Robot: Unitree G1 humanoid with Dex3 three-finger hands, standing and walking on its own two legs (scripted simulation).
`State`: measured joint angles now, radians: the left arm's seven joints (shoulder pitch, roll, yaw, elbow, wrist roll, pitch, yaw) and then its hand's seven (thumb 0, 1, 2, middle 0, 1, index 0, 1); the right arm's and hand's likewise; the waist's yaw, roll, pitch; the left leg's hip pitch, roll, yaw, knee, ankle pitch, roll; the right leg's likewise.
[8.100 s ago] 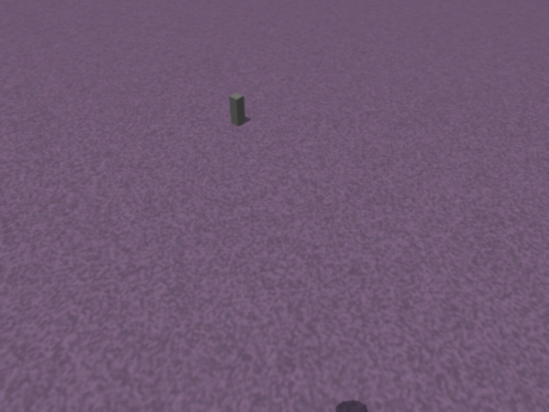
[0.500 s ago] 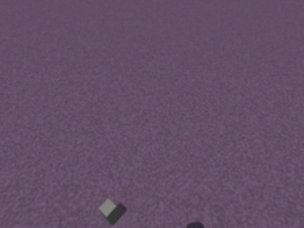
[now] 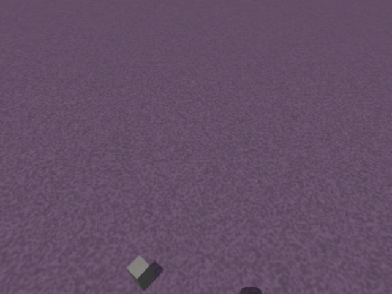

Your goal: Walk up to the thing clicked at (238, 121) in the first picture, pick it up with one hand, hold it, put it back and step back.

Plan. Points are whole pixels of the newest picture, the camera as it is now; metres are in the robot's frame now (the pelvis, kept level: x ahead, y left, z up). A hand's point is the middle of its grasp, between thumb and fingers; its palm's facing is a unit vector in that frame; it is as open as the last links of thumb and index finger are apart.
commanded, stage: stand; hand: left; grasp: from the side
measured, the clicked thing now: (141, 273) +0.38 +0.24 -0.69
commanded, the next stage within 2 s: go down in 0.28 s
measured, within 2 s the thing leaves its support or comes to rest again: neither
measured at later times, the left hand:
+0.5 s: hand out of the picture +0.11 +0.25 -0.16, palm faces +0.05 -0.94 -0.33, open 8.3 cm
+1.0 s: hand out of the picture +0.14 +0.29 -0.19, palm faces +0.08 -0.94 -0.34, open 17.0 cm
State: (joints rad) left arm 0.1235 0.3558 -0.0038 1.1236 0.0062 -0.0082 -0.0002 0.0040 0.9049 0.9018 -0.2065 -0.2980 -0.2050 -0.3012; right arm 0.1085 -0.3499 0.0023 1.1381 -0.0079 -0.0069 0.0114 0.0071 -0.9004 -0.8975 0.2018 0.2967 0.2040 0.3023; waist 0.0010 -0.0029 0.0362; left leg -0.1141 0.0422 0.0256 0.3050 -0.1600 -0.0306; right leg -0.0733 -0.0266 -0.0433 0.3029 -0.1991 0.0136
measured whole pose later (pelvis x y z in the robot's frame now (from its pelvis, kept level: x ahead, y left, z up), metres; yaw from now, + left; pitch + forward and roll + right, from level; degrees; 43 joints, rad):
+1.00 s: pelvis -0.01 +0.01 -0.07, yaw +0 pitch +14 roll -1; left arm 0.18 0.35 0.25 0.63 0.04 0.13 -0.08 0.00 -0.45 0.06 -0.07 -0.07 -0.08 -0.06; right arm 0.25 -0.25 -0.03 0.62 0.02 -0.10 -0.04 0.01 -0.87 -0.89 0.20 0.30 0.20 0.30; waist -0.02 0.00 -0.08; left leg -0.77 0.05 0.00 0.98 -0.45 -0.01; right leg -0.71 -0.03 -0.04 0.95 -0.48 0.02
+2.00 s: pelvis -0.06 +0.01 -0.24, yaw -3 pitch +31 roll -4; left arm -0.18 0.60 0.63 0.84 -0.14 -0.30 -0.43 -0.01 -0.58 0.13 -0.07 -0.14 -0.07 -0.15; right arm 0.11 -0.30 0.01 0.64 -0.02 -0.18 -0.05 0.01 -0.90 -0.90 0.20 0.30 0.21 0.30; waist -0.01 -0.02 -0.17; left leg -1.65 0.07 -0.07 1.74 -0.64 -0.01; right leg -1.57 -0.02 -0.05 1.71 -0.68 0.02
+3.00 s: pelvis -0.09 +0.01 -0.37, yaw -6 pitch +33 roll -7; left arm -0.48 0.87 0.86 1.03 -0.18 -0.36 -0.64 -0.01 -0.53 0.13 -0.05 -0.12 -0.04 -0.12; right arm 0.09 -0.34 0.09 0.68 -0.04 -0.17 -0.05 0.01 -0.92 -0.91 0.20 0.30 0.21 0.30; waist -0.04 -0.04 -0.11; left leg -2.07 0.06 -0.13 2.15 -0.67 -0.02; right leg -1.96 0.00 -0.08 2.09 -0.72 0.02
